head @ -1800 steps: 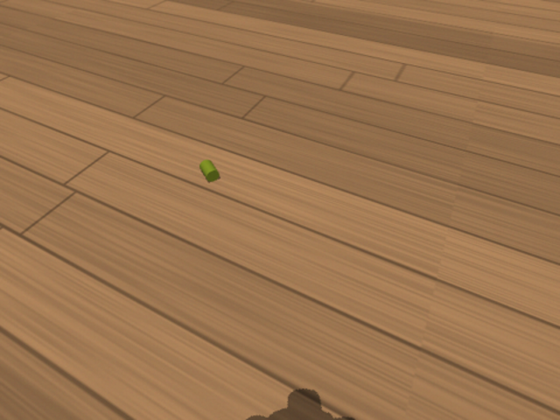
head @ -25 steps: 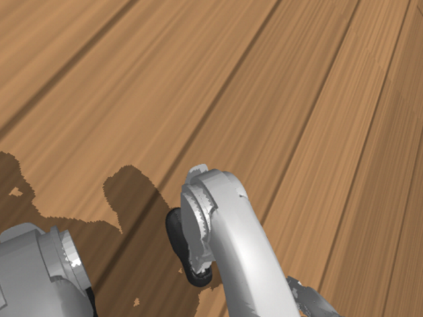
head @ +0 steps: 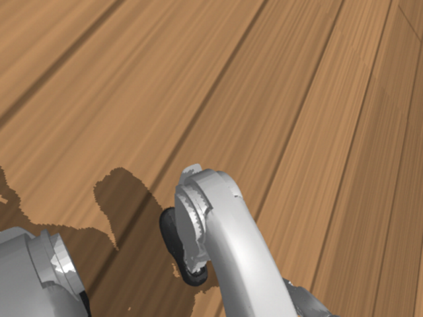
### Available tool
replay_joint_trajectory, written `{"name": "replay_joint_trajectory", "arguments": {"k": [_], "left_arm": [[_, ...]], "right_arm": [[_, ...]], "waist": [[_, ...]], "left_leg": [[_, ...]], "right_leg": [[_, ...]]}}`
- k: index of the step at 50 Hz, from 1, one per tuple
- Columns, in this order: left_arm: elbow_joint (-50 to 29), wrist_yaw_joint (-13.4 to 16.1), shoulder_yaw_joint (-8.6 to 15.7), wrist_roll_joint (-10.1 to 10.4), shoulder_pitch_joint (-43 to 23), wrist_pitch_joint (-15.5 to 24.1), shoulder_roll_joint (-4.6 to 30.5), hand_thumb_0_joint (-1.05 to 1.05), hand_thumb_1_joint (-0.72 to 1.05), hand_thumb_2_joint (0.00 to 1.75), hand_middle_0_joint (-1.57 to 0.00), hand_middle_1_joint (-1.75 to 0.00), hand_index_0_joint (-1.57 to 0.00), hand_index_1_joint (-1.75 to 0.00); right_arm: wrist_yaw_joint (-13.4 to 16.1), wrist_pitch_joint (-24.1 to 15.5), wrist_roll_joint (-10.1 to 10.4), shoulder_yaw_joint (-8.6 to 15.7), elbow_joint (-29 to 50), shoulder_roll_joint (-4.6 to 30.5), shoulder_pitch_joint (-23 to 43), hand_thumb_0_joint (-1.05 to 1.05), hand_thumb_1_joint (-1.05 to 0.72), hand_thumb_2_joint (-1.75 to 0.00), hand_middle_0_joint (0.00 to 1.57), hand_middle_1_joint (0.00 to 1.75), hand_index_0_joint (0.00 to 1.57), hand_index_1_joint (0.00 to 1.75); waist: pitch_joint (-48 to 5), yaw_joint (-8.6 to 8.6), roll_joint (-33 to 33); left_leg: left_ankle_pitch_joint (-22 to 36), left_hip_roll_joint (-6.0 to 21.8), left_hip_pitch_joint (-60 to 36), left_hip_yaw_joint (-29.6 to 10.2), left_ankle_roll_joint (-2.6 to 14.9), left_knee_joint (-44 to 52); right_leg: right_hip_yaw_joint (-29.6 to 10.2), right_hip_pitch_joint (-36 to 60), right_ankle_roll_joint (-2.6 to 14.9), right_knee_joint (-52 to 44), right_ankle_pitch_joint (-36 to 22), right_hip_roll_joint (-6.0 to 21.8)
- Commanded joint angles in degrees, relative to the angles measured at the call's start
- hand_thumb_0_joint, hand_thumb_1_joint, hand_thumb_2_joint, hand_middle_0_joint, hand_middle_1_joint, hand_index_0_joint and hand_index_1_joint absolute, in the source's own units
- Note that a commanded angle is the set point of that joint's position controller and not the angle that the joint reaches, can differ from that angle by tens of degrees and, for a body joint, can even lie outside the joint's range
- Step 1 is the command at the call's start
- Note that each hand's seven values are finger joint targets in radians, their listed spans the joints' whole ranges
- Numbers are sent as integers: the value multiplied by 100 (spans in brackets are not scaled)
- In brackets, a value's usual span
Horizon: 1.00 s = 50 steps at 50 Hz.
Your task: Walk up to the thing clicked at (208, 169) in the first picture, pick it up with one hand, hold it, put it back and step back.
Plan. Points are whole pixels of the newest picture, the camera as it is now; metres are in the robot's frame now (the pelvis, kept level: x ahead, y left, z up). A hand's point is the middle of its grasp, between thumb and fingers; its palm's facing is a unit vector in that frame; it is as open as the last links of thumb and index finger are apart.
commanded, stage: rest palm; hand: left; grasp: from above
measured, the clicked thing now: out of the picture +0.48 +0.35 -0.27
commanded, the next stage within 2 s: close in 0.20 s
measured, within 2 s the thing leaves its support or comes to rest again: neither
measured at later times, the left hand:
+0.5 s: hand out of the picture +0.47 +0.34 -0.24, palm faces -0.44 -0.15 -0.89, open 13.7 cm
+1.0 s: hand out of the picture +0.46 +0.34 -0.24, palm faces -0.43 -0.14 -0.89, open 12.3 cm
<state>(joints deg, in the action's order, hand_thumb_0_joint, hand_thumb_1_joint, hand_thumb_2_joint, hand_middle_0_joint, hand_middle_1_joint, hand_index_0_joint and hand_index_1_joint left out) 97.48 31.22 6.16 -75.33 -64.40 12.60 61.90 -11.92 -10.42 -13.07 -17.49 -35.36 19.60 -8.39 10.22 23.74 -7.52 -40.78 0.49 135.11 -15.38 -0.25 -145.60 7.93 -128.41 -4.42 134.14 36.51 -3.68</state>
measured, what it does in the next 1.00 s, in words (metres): stands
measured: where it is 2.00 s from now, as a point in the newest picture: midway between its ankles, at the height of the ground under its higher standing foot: (139, 291)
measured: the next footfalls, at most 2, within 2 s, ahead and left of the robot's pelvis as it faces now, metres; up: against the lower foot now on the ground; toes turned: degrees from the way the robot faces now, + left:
none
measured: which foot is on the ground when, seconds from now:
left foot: down 0.00-1.00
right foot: down 0.00-1.00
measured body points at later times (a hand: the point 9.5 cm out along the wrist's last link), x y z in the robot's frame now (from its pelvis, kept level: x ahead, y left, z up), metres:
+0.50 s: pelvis +0.00 +0.00 +0.00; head +0.29 +0.13 +0.32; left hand +0.49 +0.35 -0.19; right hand +0.04 -0.25 -0.05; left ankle +0.06 +0.13 -0.27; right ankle +0.12 -0.13 -0.27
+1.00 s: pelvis +0.00 +0.00 +0.00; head +0.29 +0.13 +0.32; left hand +0.48 +0.35 -0.19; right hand +0.04 -0.25 -0.04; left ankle +0.06 +0.13 -0.27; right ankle +0.12 -0.13 -0.27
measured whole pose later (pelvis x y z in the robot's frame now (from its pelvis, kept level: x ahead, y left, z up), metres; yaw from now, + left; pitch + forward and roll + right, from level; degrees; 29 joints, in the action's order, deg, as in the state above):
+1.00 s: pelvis +0.00 +0.00 +0.00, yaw -1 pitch +28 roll -16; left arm 97.2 31.3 6.3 -74.1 -63.8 12.5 63.1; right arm -11.8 -10.4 -13.4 -18.5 -35.1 20.4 -7.6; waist 11.1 23.7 -8.0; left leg -41.3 0.6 134.3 -16.2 -0.5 -145.3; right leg 8.7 -127.5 -4.5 133.4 36.6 -3.6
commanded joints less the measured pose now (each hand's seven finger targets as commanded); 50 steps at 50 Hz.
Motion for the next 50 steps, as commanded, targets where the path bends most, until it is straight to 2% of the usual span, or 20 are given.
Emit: {"name": "replay_joint_trajectory", "arguments": {"k": [1,3,7,9,10,11,12,13,15,16,20,25,28,31,33,35,41,44,47,50], "left_arm": [[-604,293,158,125,-1442,-73,1462,0,-56,102,-7,-97,-5,-99],[-654,256,138,135,-1362,-98,1384,0,-56,103,-8,-97,-5,-99],[-749,214,279,180,-1378,-107,1530,0,-56,102,-8,-97,-5,-100],[-602,182,257,212,-1272,-95,1483,0,-55,105,-8,-98,-6,-101],[-736,145,110,229,-1341,-85,1357,0,-56,104,-8,-97,-5,-100],[-692,146,167,250,-1327,-83,1424,0,-55,104,-8,-99,-5,-101],[-832,126,59,272,-1441,-68,1301,0,-55,103,-7,-99,-5,-101],[-741,97,185,258,-1316,-66,1450,0,-54,101,-7,-99,-5,-100],[-873,51,185,246,-1330,-38,1449,0,-55,104,-8,-99,-5,-101],[-785,34,161,237,-1305,-29,1412,0,-48,97,-10,-99,-9,-99],[-878,53,183,221,-1251,41,1560,0,-43,95,-13,-97,-13,-97],[-884,130,251,205,-1340,80,1618,0,-39,89,-15,-95,-16,-94],[-717,114,99,152,-1272,51,1457,0,-37,89,-16,-95,-17,-94],[-604,121,70,236,-1291,32,1442,0,-35,87,-17,-94,-18,-93],[-1001,129,53,254,-1470,52,1437,0,-33,86,-18,-94,-20,-93],[-770,122,69,242,-1311,27,1424,0,-31,86,-21,-93,-22,-92],[-876,160,-15,234,-1435,22,1354,0,-26,83,-24,-90,-25,-89],[-928,207,68,186,-1425,31,1503,0,-23,81,-26,-88,-28,-86],[-533,241,58,185,-1270,5,1421,0,-19,81,-30,-87,-31,-86],[-800,268,68,190,-1454,-28,1434,0,-14,78,-32,-87,-34,-85]], "right_arm": [[50,-27,38,563,-105,1977,-1137,0,-90,-90,20,30,20,30],[36,-39,32,567,-122,1972,-1189,0,-90,-90,20,30,20,30],[14,-51,29,494,-153,1953,-1178,0,-90,-91,20,30,20,30],[23,-33,20,471,-137,1943,-1159,0,-90,-91,20,30,20,30],[29,-55,33,558,-127,2031,-1156,0,-90,-90,20,30,20,30],[40,-40,29,536,-161,1971,-1163,0,-90,-90,20,30,20,30],[44,-45,25,535,-114,2019,-1121,0,-90,-91,20,30,20,30],[25,-39,25,483,-196,1945,-1175,0,-90,-90,20,30,20,30],[17,-9,17,491,-185,1992,-1234,0,-90,-91,20,30,20,30],[6,7,8,431,-184,1918,-1215,0,-89,-90,20,30,20,30],[54,46,12,494,-110,2039,-1143,0,-89,-90,20,30,20,30],[56,67,-6,469,-123,2032,-1141,0,-89,-90,20,30,20,30],[57,59,-16,484,-119,2009,-1161,0,-89,-90,20,30,20,30],[79,52,-6,463,-114,1983,-1144,0,-89,-90,20,30,20,30],[86,43,8,508,-98,2030,-1117,0,-89,-90,20,30,20,30],[77,44,-4,472,-151,1993,-1169,0,-89,-90,20,30,20,30],[70,40,11,503,-112,2037,-1072,0,-89,-90,20,30,20,30],[81,45,23,498,-85,2055,-1029,0,-89,-90,20,30,20,30],[71,40,4,462,-92,1999,-1019,0,-89,-90,20,30,20,30],[63,9,0,491,-90,2052,-1110,0,-89,-90,20,30,20,30]], "waist": [[-3616,258,3185],[-3615,293,3184],[-3658,284,3237],[-3635,302,3067],[-3598,330,3219],[-3699,292,3207],[-3704,298,3330],[-3630,262,3340],[-3635,308,3377],[-3615,327,3278],[-3602,234,3212],[-3654,259,3227],[-3482,342,3169],[-3458,338,2995],[-3667,257,3242],[-3623,327,3222],[-3603,318,3322],[-3649,213,3373],[-3495,303,3281],[-3571,328,3276]], "left_leg": [[1254,200,-3011,607,62,1596],[1329,209,-3011,620,60,1574],[1545,226,-3072,597,43,1469],[1473,217,-2971,610,57,1469],[1473,213,-3053,630,44,1468],[1483,229,-3085,614,51,1486],[1532,227,-3140,573,7,1528],[1564,237,-3201,545,-1,1506],[1651,236,-3188,567,0,1485],[1630,233,-3117,566,10,1464],[1457,215,-3083,588,28,1490],[1502,232,-3103,549,17,1506],[1401,230,-3002,584,47,1504],[1245,214,-2862,599,79,1534],[1425,250,-3128,537,21,1570],[1453,252,-3135,541,17,1573],[1511,254,-3137,538,5,1563],[1573,244,-3194,537,-17,1577],[1477,246,-3138,544,2,1588],[1511,243,-3138,546,18,1583]], "right_leg": [[752,1908,533,-1019,-1310,-114],[747,1960,523,-1034,-1377,-121],[754,1959,536,-1014,-1488,-84],[763,2070,535,-1063,-1440,-114],[734,1968,541,-1032,-1431,-114],[746,2096,527,-1079,-1459,-135],[785,2013,558,-1042,-1475,-114],[794,1911,556,-1002,-1456,-93],[795,1966,552,-1032,-1504,-99],[797,2025,555,-1031,-1510,-96],[793,2058,556,-1065,-1390,-115],[832,2043,556,-1065,-1418,-110],[816,2046,525,-1084,-1397,-136],[786,2127,509,-1157,-1330,-136],[822,2061,526,-1114,-1439,-114],[827,2070,523,-1096,-1437,-124],[825,2018,529,-1083,-1490,-119],[821,1967,552,-1032,-1509,-109],[818,2000,542,-1057,-1437,-131],[814,2038,523,-1057,-1532,-105]]}}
